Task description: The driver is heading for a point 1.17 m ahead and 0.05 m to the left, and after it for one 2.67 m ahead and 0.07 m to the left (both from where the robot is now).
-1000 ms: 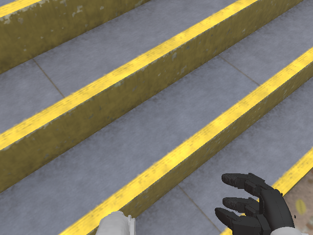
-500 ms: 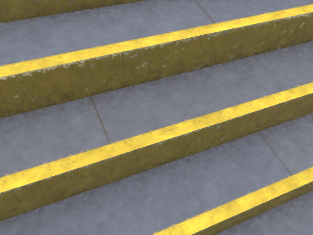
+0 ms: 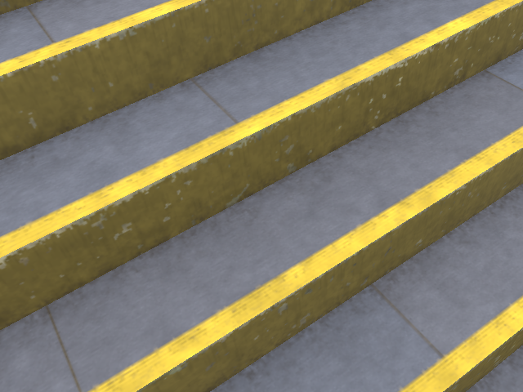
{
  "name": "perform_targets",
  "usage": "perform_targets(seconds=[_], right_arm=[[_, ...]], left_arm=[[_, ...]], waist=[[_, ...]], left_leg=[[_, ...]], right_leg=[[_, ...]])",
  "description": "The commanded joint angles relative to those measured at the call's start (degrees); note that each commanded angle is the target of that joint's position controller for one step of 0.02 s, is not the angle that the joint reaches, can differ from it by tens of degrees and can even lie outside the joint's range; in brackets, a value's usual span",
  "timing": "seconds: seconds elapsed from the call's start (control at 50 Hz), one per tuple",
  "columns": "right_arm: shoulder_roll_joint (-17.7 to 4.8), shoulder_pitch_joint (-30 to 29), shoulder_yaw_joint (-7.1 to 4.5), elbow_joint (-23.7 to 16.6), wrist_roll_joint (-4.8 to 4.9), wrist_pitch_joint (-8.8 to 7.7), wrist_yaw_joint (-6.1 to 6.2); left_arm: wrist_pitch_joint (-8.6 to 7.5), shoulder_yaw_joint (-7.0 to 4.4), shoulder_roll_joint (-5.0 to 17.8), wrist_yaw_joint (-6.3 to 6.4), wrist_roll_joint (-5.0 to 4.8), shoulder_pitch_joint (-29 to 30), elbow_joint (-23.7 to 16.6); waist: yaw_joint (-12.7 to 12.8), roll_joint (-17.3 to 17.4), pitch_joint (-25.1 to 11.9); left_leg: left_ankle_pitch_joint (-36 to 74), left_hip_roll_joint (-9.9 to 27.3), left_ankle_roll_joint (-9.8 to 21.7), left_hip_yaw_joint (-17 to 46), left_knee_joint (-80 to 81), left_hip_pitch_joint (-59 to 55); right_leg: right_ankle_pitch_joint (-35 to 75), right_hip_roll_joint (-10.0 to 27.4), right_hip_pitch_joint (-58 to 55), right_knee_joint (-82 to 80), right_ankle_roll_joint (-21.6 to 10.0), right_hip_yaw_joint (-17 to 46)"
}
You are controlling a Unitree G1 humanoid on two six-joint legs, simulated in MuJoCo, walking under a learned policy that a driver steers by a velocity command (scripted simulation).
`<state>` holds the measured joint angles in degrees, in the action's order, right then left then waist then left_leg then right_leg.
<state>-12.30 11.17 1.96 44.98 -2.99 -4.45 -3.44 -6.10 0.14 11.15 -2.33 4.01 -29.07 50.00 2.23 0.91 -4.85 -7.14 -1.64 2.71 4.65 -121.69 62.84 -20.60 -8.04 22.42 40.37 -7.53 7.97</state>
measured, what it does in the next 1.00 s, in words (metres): climbs: left foot 0.18 m higher, then right foot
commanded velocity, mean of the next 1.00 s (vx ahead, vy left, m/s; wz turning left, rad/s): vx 0.49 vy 0.00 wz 0.00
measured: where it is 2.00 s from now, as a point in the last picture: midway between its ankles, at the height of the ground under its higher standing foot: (335, 65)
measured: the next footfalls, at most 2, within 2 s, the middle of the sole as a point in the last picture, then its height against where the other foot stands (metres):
left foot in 0.28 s outside the picture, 0.18 m higher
right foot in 0.66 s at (421, 345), level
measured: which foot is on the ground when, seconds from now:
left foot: up 0.00-0.26, down 0.28-0.68, up 0.70-1.00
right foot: down 0.00-0.32, up 0.34-0.64, down 0.66-1.00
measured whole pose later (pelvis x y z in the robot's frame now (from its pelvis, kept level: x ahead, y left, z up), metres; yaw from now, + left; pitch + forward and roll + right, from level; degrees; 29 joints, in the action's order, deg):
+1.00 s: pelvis +0.60 -0.14 +0.20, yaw +2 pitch +5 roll +1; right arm -8.3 3.7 3.0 45.0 -0.4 -1.3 -7.6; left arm -3.2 1.9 9.4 -2.2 8.2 -32.8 64.9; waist 1.6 0.1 -6.5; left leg -5.8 2.4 13.0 -1.3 -121.4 82.2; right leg -16.9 3.0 7.6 19.2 -1.3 -10.3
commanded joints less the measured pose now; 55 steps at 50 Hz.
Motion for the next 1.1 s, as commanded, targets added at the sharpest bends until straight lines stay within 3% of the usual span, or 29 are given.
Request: perform_targets(seconds=[0.02,0.1,0.18,0.26,0.28,0.3,0.32,0.34,0.36,0.38,0.42,0.44,0.48,0.5,0.52,0.58,0.6,0.64,0.66,0.68,0.7,0.74,0.8,0.84,0.9,0.96,1.0,1.06,1.1], right_arm=[[-0.9,-5.9,0.92,-3.5,-0.33,-1.65,0.31],[-1.3,-14.8,0.87,-7.1,1.37,-2.47,0.52],[0.4,-25.7,0.91,-12.4,1.46,1.97,0.43],[-1.3,-26.3,0.17,-17.5,2.24,5.02,-1.99],[-4.5,-22.7,-1.59,-17.1,4.02,5.03,-2.49],[-5.3,2.8,-2.22,-9.6,4.4,3.76,-1.29],[-5.4,29.5,-3.2,-0.2,3.45,3.5,-0.74],[-3.9,35.8,-2.28,2.4,-0.93,3.45,-1.41],[-4.4,31.5,-2.61,4.1,-2.34,2.36,0.22],[-2.6,16.5,-2.33,3.6,-0.15,1.14,0.2],[6.7,3.5,0.14,7.7,1.44,0.86,-0.03],[5.7,7.3,-2.12,11.1,0.86,-0.91,5.02],[4.9,3.6,-2.19,13.0,0.79,-2.69,6.42],[6.1,-8.7,-1.38,5.9,0.42,-3.36,3.13],[3.5,-7.1,-2.0,5.5,-0.08,-4.36,1.76],[-6.5,2.2,-4.63,7.1,1.6,-4.02,0.94],[-8.3,2.3,-4.63,6.0,-0.06,-4.33,-0.38],[-10.5,1.4,-5.32,3.7,-0.8,-4.24,-1.48],[-7.6,4.9,-5.12,5.0,-1.5,-4.44,-2.11],[2.1,20.6,-2.86,7.5,-0.64,-4.68,-2.51],[3.8,28.5,-2.26,7.2,0.57,-5.0,-3.51],[-0.6,15.0,-4.04,7.4,0.95,-2.61,-3.72],[3.7,8.0,-1.93,4.3,-0.89,-0.95,-3.49],[4.2,3.6,-0.81,3.2,1.34,0.17,-4.4],[4.3,-3.5,1.0,-0.3,2.08,0.8,-4.51],[1.0,-14.8,0.68,-6.1,2.97,2.07,-4.59],[0.7,-19.8,1.23,-8.3,3.32,3.76,-3.7],[-0.3,-11.3,-0.05,-6.7,3.4,5.61,-3.64],[-2.8,-6.4,-1.56,-5.5,2.96,5.35,-2.77]], left_arm=[[-0.61,-0.9,7.3,-0.78,0.14,-10.5,3.1],[-0.84,-0.2,8.2,-2.03,2.37,-8.8,5.1],[-1.17,0.3,8.1,-2.62,-0.44,-9.5,7.3],[-2.84,-1.4,13.6,-4.04,-3.05,-2.9,4.3],[-2.25,-3.12,15.7,-5.24,-2.16,-5.9,7.0],[-3.08,-3.76,16.0,-7.3,-0.64,1.2,2.7],[-3.06,-3.79,14.7,-7.59,2.42,5.4,2.0],[-1.97,-3.97,13.1,-6.85,0.07,7.9,4.4],[-1.25,-4.33,11.9,-5.79,-5.08,19.3,-0.7],[-0.91,-3.69,10.0,-3.64,-4.69,20.1,0.0],[0.93,-1.96,5.4,0.0,-0.83,23.7,-4.6],[3.35,0.06,-5.9,1.44,-2.38,21.5,-10.3],[4.62,0.65,-5.1,2.36,-3.03,21.1,-11.9],[3.76,1.71,2.5,1.12,-0.13,16.7,-9.2],[2.5,0.81,3.5,0.59,0.56,18.1,-10.4],[1.08,2.07,2.1,-2.4,-1.61,31.9,-17.9],[0.84,1.31,3.8,-2.23,-3.1,27.8,-15.2],[0.54,-1.52,11.0,-0.73,-3.63,19.4,-11.0],[-0.14,-3.03,14.1,0.5,-2.4,11.6,-9.0],[-0.14,-4.25,20.6,1.72,-0.95,2.0,-7.6],[0.42,-5.15,22.9,1.51,-2.06,-7.8,-6.8],[1.52,-3.79,15.4,1.19,-1.4,2.3,-1.3],[2.73,0.22,0.2,1.42,-0.3,10.9,1.4],[2.94,0.47,-1.5,1.91,0.59,6.6,6.1],[1.68,1.41,-1.6,0.51,3.98,2.8,10.4],[0.06,1.77,0.6,0.5,5.38,11.1,7.2],[0.6,1.68,4.7,-0.34,3.64,11.2,4.8],[-1.54,-0.81,18.5,-1.71,-0.72,7.5,5.2],[-0.78,-2.29,19.6,-2.75,-1.75,4.5,6.8]], waist=[[0.7,-7.9,5.3],[-0.4,-4.7,7.3],[0.4,-7.7,11.9],[-5.1,-11.6,2.6],[-6.2,-8.9,1.5],[-14.1,-8.4,-7.9],[-21.7,12.5,-21.8],[-24.7,21.4,-27.6],[-22.5,5.0,-5.2],[-15.0,-0.1,4.3],[-4.8,-8.6,3.5],[1.7,-5.7,9.0],[3.9,-2.8,14.5],[2.3,-1.8,-1.8],[2.4,-1.6,0.3],[0.8,1.7,0.4],[0.8,6.7,3.9],[3.2,3.3,2.0],[5.7,0.7,-2.4],[1.1,-11.0,-19.4],[3.4,-26.2,-27.6],[3.2,-8.8,-4.1],[-3.5,-1.9,-4.0],[-3.1,-7.0,-2.6],[-4.2,0.0,2.3],[-5.3,-1.6,1.7],[-4.8,-5.4,2.0],[-9.2,-9.9,-3.5],[-8.5,-13.0,-5.9]], left_leg=[[-2.6,-0.8,1.8,1.4,-14.6,26.8],[0.7,0.4,1.7,-4.6,-4.0,23.8],[-5.8,2.3,-2.1,-10.2,16.0,20.9],[-16.5,-7.4,-4.3,-21.2,47.7,-22.0],[-14.4,-9.0,-1.2,-20.9,53.4,-28.1],[-2.5,-5.2,4.8,-8.8,58.5,-56.5],[12.9,6.2,19.2,19.0,63.1,-89.6],[7.8,22.6,27.9,45.8,78.6,-84.2],[-16.4,19.1,20.9,46.3,86.0,-61.5],[-26.3,19.9,19.6,39.2,85.8,-44.1],[-19.5,14.5,14.2,23.1,89.4,-29.4],[-28.6,14.3,10.2,20.9,96.7,-24.1],[-21.7,13.1,9.6,13.2,99.4,-22.8],[-19.6,5.6,9.0,4.1,93.4,-27.0],[-19.4,1.3,8.1,-2.2,91.9,-19.5],[-17.9,1.7,7.2,-1.9,102.7,-9.2],[-7.8,7.1,7.8,2.2,102.2,-16.1],[6.0,7.6,5.9,3.0,87.5,-35.3],[11.7,4.2,3.5,1.0,72.2,-34.5],[-2.9,0.1,1.5,0.1,54.4,-27.3],[-24.8,-7.0,-1.6,2.7,22.7,-15.4],[-9.1,-4.8,0.8,6.7,-12.9,11.9],[-1.6,1.5,6.8,3.2,-11.5,9.2],[-7.8,0.5,10.0,2.0,-24.7,18.5],[-2.9,1.5,13.2,3.5,-26.7,30.3],[8.1,6.6,10.9,-5.9,3.0,10.0],[-1.2,5.6,8.1,-10.5,17.7,-7.2],[-10.1,-2.2,2.5,-16.2,39.3,-18.0],[-18.9,-9.8,3.3,-20.2,61.5,-22.8]], right_leg=[[-3.9,12.7,-17.1,-12.4,-3.1,27.8],[10.4,9.2,-10.8,-12.4,0.7,23.1],[28.1,14.6,-10.9,-24.3,-5.4,29.0],[113.5,19.2,-7.0,-24.5,-7.2,20.5],[133.7,15.8,-9.3,-16.1,-0.8,13.2],[144.8,17.8,1.5,3.2,1.8,16.3],[95.7,7.7,32.2,34.0,14.0,16.5],[9.1,-1.3,35.3,62.3,13.7,12.8],[18.4,1.7,40.3,68.8,9.6,7.8],[18.2,7.4,38.1,68.1,7.4,8.3],[9.3,9.0,34.3,64.8,-3.0,6.7],[0.3,5.6,28.2,65.5,1.5,5.7],[5.2,7.7,35.8,65.0,3.3,1.7],[8.7,9.6,31.8,52.2,-0.4,1.5],[10.7,9.5,23.1,48.0,-0.8,-4.6],[2.7,8.8,-9.6,15.6,10.9,-16.0],[7.6,8.3,-8.8,15.3,11.7,-12.1],[19.3,7.7,-10.7,-5.8,10.2,-8.4],[25.0,11.1,-20.0,-6.2,5.9,-5.4],[68.0,25.2,-40.6,0.7,-11.4,8.7],[69.4,37.7,-49.3,-13.0,-24.7,37.9],[19.2,32.7,-28.8,-16.9,-13.4,30.9],[14.2,25.5,-14.0,-19.8,-8.6,9.4],[11.0,25.5,-14.9,-22.4,-8.8,6.5],[10.1,27.0,-14.3,-23.4,-6.9,0.0],[11.5,19.3,4.7,-33.1,-3.9,-15.5],[21.0,21.4,10.7,-43.3,-5.4,-17.1],[95.7,26.6,-9.9,-29.5,-8.6,-18.9],[106.9,27.2,-25.3,-16.7,-10.7,-19.4]])
Keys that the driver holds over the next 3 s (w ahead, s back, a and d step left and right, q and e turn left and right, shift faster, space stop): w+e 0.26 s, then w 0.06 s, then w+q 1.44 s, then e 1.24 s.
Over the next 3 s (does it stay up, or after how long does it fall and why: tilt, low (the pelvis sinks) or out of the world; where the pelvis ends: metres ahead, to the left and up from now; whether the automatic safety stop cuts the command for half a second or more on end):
stays up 1.28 -0.05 0.60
